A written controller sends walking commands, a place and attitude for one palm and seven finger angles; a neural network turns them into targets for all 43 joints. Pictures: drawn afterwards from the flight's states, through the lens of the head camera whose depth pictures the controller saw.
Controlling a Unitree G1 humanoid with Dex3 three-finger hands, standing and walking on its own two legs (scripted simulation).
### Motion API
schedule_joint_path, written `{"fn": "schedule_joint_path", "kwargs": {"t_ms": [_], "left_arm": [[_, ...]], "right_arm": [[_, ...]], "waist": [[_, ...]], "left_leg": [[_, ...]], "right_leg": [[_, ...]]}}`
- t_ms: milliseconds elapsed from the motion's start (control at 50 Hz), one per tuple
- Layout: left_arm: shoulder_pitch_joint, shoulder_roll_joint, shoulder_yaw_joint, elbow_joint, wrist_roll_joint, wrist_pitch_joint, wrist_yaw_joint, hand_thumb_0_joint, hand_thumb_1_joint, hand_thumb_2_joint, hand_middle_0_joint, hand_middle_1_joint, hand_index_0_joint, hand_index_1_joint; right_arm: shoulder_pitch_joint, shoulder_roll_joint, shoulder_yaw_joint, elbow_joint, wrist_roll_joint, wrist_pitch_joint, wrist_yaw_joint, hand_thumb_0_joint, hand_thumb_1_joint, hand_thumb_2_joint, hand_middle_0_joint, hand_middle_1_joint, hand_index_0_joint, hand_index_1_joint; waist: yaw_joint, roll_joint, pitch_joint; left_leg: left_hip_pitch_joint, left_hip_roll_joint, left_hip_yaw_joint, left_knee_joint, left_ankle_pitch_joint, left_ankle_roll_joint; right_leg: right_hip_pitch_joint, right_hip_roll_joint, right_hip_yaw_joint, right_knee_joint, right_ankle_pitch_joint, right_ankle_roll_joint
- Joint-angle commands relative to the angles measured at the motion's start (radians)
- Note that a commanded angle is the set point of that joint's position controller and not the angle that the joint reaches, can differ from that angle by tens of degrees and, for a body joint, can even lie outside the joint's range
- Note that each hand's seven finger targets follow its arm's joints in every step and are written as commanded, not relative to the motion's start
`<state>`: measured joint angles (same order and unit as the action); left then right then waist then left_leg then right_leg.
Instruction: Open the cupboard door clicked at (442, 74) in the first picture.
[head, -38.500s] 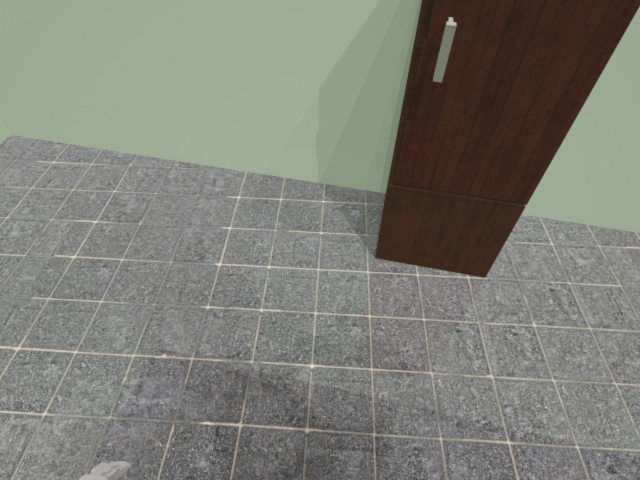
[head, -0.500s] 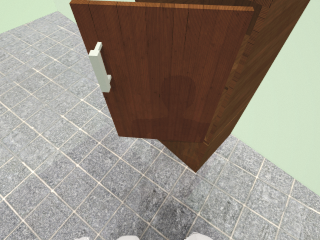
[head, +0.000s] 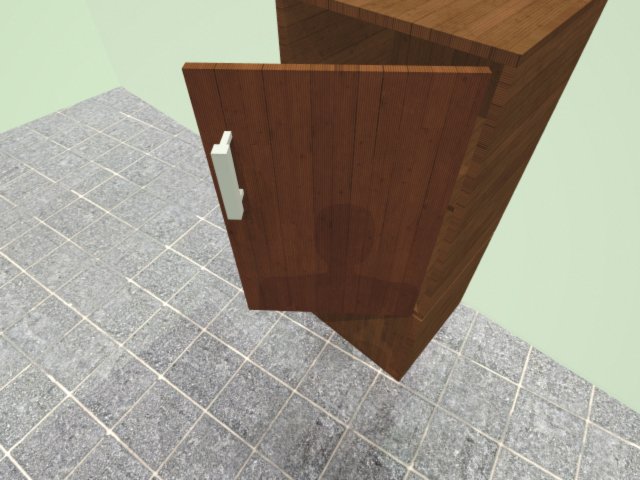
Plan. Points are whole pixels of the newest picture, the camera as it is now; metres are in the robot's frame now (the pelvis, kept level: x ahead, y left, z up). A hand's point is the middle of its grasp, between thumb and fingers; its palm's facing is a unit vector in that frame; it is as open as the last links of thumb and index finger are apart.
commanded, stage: come to a stop and stand still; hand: left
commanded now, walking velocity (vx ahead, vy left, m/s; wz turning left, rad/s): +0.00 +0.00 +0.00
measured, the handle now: (231, 176) +0.51 +0.18 +0.10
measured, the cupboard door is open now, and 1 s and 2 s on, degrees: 40 40 40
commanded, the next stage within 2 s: look again from close up in 0.08 s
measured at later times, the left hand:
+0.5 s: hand out of the picture +0.06 +0.15 -0.16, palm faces +0.01 -0.97 -0.23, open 7.3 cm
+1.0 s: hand (211, 409) +0.20 +0.15 +0.00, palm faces +0.17 -0.98 -0.04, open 7.8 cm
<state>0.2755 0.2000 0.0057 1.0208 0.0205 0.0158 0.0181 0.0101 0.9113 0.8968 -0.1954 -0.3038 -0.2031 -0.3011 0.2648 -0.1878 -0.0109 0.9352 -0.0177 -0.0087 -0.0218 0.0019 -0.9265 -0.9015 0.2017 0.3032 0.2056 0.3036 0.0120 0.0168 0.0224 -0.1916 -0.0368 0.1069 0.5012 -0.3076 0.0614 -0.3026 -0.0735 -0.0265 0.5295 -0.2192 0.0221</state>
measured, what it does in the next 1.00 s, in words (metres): shifts its weight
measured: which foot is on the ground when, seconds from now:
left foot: down 0.00-1.00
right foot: down 0.00-1.00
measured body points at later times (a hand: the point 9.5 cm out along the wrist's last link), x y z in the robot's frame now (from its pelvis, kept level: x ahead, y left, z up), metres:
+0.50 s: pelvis +0.01 -0.04 +0.01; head +0.03 -0.05 +0.46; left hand +0.06 +0.20 -0.14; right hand +0.04 -0.27 -0.16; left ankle -0.02 +0.08 -0.73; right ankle +0.04 -0.15 -0.73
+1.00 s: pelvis -0.01 -0.06 -0.03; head +0.02 -0.07 +0.42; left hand +0.18 +0.20 +0.01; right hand +0.17 -0.31 -0.11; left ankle -0.02 +0.08 -0.73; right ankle +0.04 -0.15 -0.73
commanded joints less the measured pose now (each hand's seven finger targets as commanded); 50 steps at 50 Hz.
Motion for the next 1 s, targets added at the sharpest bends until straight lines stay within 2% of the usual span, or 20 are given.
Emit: {"fn": "schedule_joint_path", "kwargs": {"t_ms": [0, 140, 200, 300, 420, 580, 700, 720, 740, 760, 780, 800, 820, 840, 860, 880, 920, 940, 960, 980], "left_arm": [[-0.009, 0.095, 0.017, -0.047, 0.0, -0.026, 0.009, 0.0, 0.9, 0.9, -0.2, -0.3, -0.2, -0.3], [-0.017, 0.117, 0.014, -0.013, -0.006, -0.035, 0.013, 0.0, 0.9, 0.9, -0.2, -0.3, -0.2, -0.3], [-0.029, 0.127, 0.013, -0.004, -0.006, -0.038, 0.014, 0.0, 0.9, 0.9, -0.2, -0.3, -0.2, -0.3], [-0.039, 0.13, 0.011, 0.012, -0.006, -0.041, 0.014, 0.0, 0.9, 0.9, -0.2, -0.3, -0.2, -0.3], [-0.047, 0.135, 0.014, 0.021, -0.007, -0.045, 0.014, 0.0, 0.9, 0.9, -0.2, -0.3, -0.2, -0.3], [-0.05, 0.143, 0.018, 0.027, -0.008, -0.055, 0.013, 0.0, 0.9, 0.9, -0.2, -0.3, -0.2, -0.3], [-0.052, 0.15, 0.018, 0.033, -0.008, -0.055, 0.012, 0.0, 0.9, 0.9, -0.2, -0.3, -0.2, -0.3], [0.073, 0.111, 0.015, 0.076, -0.009, -0.058, 0.049, 0.0, 0.9, 0.9, -0.2, -0.3, -0.2, -0.3], [-0.72, 0.374, 0.232, -1.399, -0.205, -0.29, 0.032, 0.0, 0.877, 0.89, -0.202, -0.315, -0.202, -0.315], [-0.167, 0.294, 0.197, -1.129, -0.129, -0.252, 0.06, 0.0, 0.853, 0.88, -0.203, -0.33, -0.203, -0.33], [0.092, 0.069, 0.098, -0.982, -0.188, -0.144, 0.074, 0.0, 0.83, 0.87, -0.205, -0.345, -0.205, -0.345], [0.009, 0.028, 0.081, -0.958, -0.203, -0.16, 0.059, 0.0, 0.807, 0.86, -0.207, -0.36, -0.207, -0.36], [-0.048, 0.064, 0.134, -0.947, -0.225, -0.222, 0.036, 0.0, 0.783, 0.85, -0.208, -0.375, -0.208, -0.375], [0.029, 0.076, 0.18, -0.859, -0.235, -0.291, -0.002, 0.0, 0.76, 0.84, -0.21, -0.39, -0.21, -0.39], [0.135, 0.039, 0.188, -0.788, -0.256, -0.365, -0.051, 0.0, 0.737, 0.83, -0.212, -0.405, -0.212, -0.405], [0.208, 0.035, 0.207, -0.743, -0.265, -0.441, -0.109, 0.0, 0.713, 0.82, -0.213, -0.42, -0.213, -0.42], [0.246, 0.033, 0.218, -0.769, -0.289, -0.603, -0.228, 0.0, 0.667, 0.8, -0.217, -0.45, -0.217, -0.45], [0.25, 0.039, 0.222, -0.767, -0.298, -0.674, -0.291, 0.0, 0.643, 0.79, -0.218, -0.465, -0.218, -0.465], [0.203, 0.075, 0.237, -0.776, -0.306, -0.729, -0.352, 0.0, 0.62, 0.78, -0.22, -0.48, -0.22, -0.48], [0.197, 0.128, 0.282, -0.758, -0.313, -0.752, -0.409, 0.0, 0.597, 0.77, -0.222, -0.495, -0.222, -0.495]], "right_arm": [[0.018, -0.137, -0.024, -0.036, -0.001, -0.029, -0.004, 0.0, -0.9, -0.9, 0.2, 0.3, 0.2, 0.3], [0.019, -0.136, -0.013, 0.035, 0.001, -0.03, -0.003, 0.0, -0.9, -0.9, 0.2, 0.3, 0.2, 0.3], [0.012, -0.136, -0.01, 0.06, 0.002, -0.031, -0.003, 0.0, -0.9, -0.9, 0.2, 0.3, 0.2, 0.3], [0.008, -0.125, -0.004, 0.093, 0.001, -0.028, -0.002, 0.0, -0.9, -0.9, 0.2, 0.3, 0.2, 0.3], [0.004, -0.121, -0.003, 0.12, 0.0, -0.029, -0.002, 0.0, -0.9, -0.9, 0.2, 0.3, 0.2, 0.3], [0.005, -0.118, -0.007, 0.14, 0.001, -0.028, -0.003, 0.0, -0.9, -0.9, 0.2, 0.3, 0.2, 0.3], [0.007, -0.123, -0.005, 0.151, 0.001, -0.023, -0.003, 0.0, -0.9, -0.9, 0.2, 0.3, 0.2, 0.3], [-0.053, -0.12, -0.012, 0.098, 0.014, -0.024, 0.006, 0.0, -0.9, -0.9, 0.2, 0.3, 0.2, 0.3], [-0.077, -0.245, -0.035, -0.271, 0.065, -0.173, -0.038, 0.0, -0.9, -0.9, 0.2, 0.3, 0.2, 0.3], [-0.134, -0.187, -0.025, -0.238, 0.042, -0.255, -0.076, 0.0, -0.9, -0.9, 0.2, 0.3, 0.2, 0.3], [-0.138, -0.151, -0.019, -0.246, 0.061, -0.278, -0.071, 0.0, -0.9, -0.9, 0.2, 0.3, 0.2, 0.3], [-0.092, -0.163, -0.018, -0.225, 0.067, -0.29, -0.064, 0.0, -0.9, -0.9, 0.2, 0.3, 0.2, 0.3], [-0.104, -0.187, -0.043, -0.272, 0.055, -0.307, -0.063, 0.0, -0.9, -0.9, 0.2, 0.3, 0.2, 0.3], [-0.09, -0.195, -0.061, -0.282, 0.043, -0.317, -0.058, 0.0, -0.9, -0.9, 0.2, 0.3, 0.2, 0.3], [-0.107, -0.19, -0.066, -0.312, 0.035, -0.326, -0.049, 0.0, -0.9, -0.9, 0.2, 0.3, 0.2, 0.3], [-0.118, -0.187, -0.071, -0.343, 0.039, -0.336, -0.033, 0.0, -0.9, -0.9, 0.2, 0.3, 0.2, 0.3], [-0.13, -0.182, -0.079, -0.399, 0.033, -0.352, -0.004, 0.0, -0.9, -0.9, 0.2, 0.3, 0.2, 0.3], [-0.136, -0.185, -0.082, -0.421, 0.033, -0.357, 0.008, 0.0, -0.9, -0.9, 0.2, 0.3, 0.2, 0.3], [-0.14, -0.191, -0.084, -0.443, 0.036, -0.363, 0.016, 0.0, -0.9, -0.9, 0.2, 0.3, 0.2, 0.3], [-0.126, -0.203, -0.091, -0.455, 0.043, -0.364, 0.021, 0.0, -0.9, -0.9, 0.2, 0.3, 0.2, 0.3]], "waist": [[-0.014, -0.001, -0.004], [-0.016, -0.035, -0.024], [-0.015, -0.021, -0.015], [-0.013, -0.039, 0.006], [-0.01, -0.02, 0.0], [-0.013, -0.04, -0.015], [-0.015, -0.027, 0.003], [0.024, -0.054, 0.016], [-0.071, 0.137, -0.441], [0.032, 0.252, -0.401], [0.009, 0.25, -0.237], [-0.049, 0.043, -0.086], [-0.064, -0.122, 0.031], [-0.049, -0.225, 0.024], [-0.02, -0.271, 0.033], [0.016, -0.201, 0.02], [0.042, -0.189, -0.101], [0.045, -0.161, -0.136], [0.033, -0.169, -0.161], [0.038, -0.128, -0.199]], "left_leg": [[-0.037, 0.156, -0.177, -0.19, 0.179, -0.019], [0.01, 0.144, -0.144, -0.164, 0.243, -0.024], [0.007, 0.142, -0.14, -0.166, 0.254, -0.026], [-0.003, 0.138, -0.136, -0.179, 0.187, -0.031], [0.006, 0.138, -0.125, -0.183, 0.173, -0.039], [0.027, 0.14, -0.112, -0.176, 0.173, -0.045], [0.02, 0.138, -0.106, -0.18, 0.137, -0.051], [-0.052, 0.167, -0.055, 0.001, 0.09, -0.072], [0.147, 0.015, -0.092, -0.119, 0.268, -0.039], [0.139, 0.027, -0.055, -0.115, 0.347, -0.033], [0.051, 0.037, -0.085, -0.101, 0.298, -0.066], [-0.011, 0.042, -0.09, -0.072, 0.203, -0.054], [-0.105, 0.04, -0.106, -0.032, 0.105, -0.042], [-0.176, 0.034, -0.096, 0.014, 0.031, -0.041], [-0.275, 0.025, -0.096, 0.07, -0.026, -0.048], [-0.329, 0.013, -0.085, 0.119, -0.04, -0.059], [-0.434, 0.002, -0.071, 0.237, -0.047, -0.068], [-0.49, -0.003, -0.068, 0.299, -0.049, -0.07], [-0.55, -0.005, -0.074, 0.354, -0.063, -0.068], [-0.573, -0.003, -0.075, 0.399, -0.051, -0.065]], "right_leg": [[0.067, -0.015, 0.03, -0.046, 0.072, -0.047], [0.103, -0.041, 0.051, -0.066, 0.147, -0.05], [0.116, -0.047, 0.052, -0.071, 0.169, -0.053], [0.119, -0.055, 0.064, -0.101, 0.153, -0.057], [0.129, -0.058, 0.076, -0.124, 0.159, -0.062], [0.149, -0.063, 0.086, -0.152, 0.205, -0.07], [0.138, -0.061, 0.098, -0.185, 0.139, -0.071], [0.15, -0.112, 0.111, -0.145, 0.413, -0.029], [0.281, -0.009, 0.081, -0.088, 0.359, -0.06], [0.269, 0.034, 0.037, -0.043, 0.221, -0.091], [0.176, 0.03, -0.011, -0.067, 0.13, -0.076], [0.064, 0.037, -0.038, -0.09, 0.077, -0.044], [-0.045, 0.041, -0.044, -0.093, -0.037, -0.024], [-0.114, 0.043, -0.039, -0.079, -0.158, -0.014], [-0.162, 0.041, -0.027, -0.039, -0.253, -0.014], [-0.174, 0.028, 0.0, 0.012, -0.274, -0.026], [-0.195, 0.027, 0.029, 0.138, -0.26, -0.036], [-0.21, 0.021, 0.056, 0.187, -0.237, -0.041], [-0.231, 0.011, 0.086, 0.222, -0.229, -0.042], [-0.227, 0.0, 0.124, 0.25, -0.204, -0.048]]}}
